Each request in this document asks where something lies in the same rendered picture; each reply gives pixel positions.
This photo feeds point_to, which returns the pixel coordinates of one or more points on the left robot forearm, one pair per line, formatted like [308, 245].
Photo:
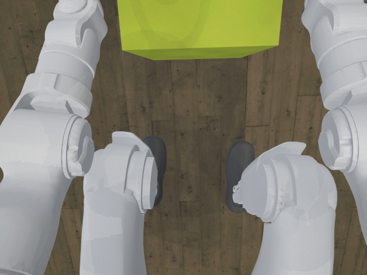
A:
[67, 62]

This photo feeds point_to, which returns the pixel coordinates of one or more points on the robot left foot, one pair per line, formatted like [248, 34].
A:
[158, 150]

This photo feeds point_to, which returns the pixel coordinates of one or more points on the robot right upper arm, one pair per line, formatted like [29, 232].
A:
[343, 146]

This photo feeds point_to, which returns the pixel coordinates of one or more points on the robot left upper arm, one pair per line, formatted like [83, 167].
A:
[41, 153]

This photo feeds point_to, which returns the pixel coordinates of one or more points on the right robot forearm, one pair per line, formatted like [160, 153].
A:
[338, 39]

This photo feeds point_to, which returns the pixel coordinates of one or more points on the carton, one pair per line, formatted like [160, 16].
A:
[198, 29]

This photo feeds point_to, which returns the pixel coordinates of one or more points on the right robot shin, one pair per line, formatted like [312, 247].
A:
[242, 191]

